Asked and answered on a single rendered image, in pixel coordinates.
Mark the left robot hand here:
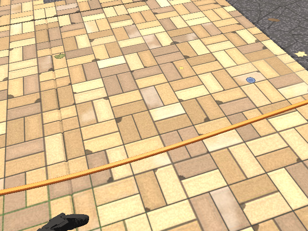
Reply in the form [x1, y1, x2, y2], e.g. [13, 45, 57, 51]
[37, 213, 90, 231]

